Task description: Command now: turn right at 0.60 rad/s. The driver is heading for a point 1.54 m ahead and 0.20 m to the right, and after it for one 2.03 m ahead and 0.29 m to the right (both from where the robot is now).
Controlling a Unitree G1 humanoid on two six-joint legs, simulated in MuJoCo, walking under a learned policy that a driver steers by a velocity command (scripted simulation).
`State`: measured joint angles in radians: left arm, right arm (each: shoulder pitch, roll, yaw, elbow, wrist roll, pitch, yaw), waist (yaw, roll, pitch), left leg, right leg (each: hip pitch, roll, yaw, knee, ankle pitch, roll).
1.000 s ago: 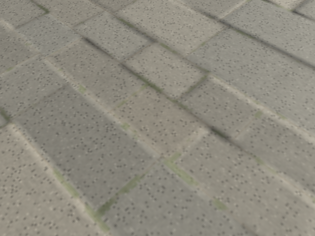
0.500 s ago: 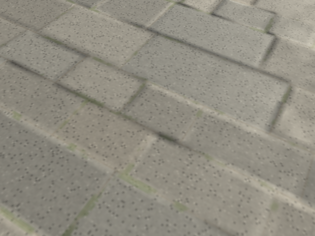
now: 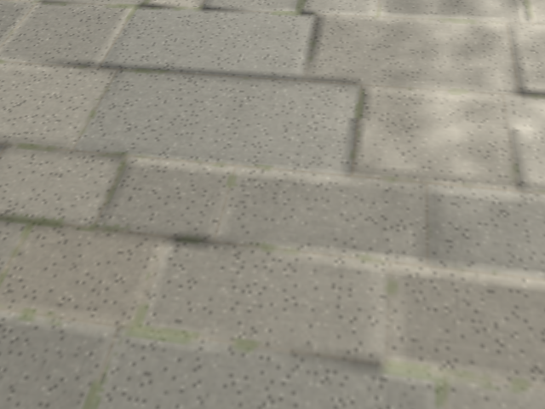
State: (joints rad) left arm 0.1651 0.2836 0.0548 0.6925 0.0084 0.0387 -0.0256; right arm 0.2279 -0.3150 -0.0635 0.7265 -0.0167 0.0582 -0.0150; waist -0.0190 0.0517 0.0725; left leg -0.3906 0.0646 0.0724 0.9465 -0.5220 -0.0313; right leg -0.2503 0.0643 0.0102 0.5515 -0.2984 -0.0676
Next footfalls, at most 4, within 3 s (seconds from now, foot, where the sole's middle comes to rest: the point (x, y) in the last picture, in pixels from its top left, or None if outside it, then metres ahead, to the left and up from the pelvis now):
0.46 left None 0.08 0.10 -0.77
0.90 right None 0.12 -0.14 -0.77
1.40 left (332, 395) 0.48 -0.07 -0.77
1.92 right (383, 280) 0.78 -0.24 -0.77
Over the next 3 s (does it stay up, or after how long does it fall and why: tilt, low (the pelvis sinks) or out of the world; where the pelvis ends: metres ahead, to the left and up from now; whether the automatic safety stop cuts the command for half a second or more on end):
stays up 1.17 -0.10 -0.01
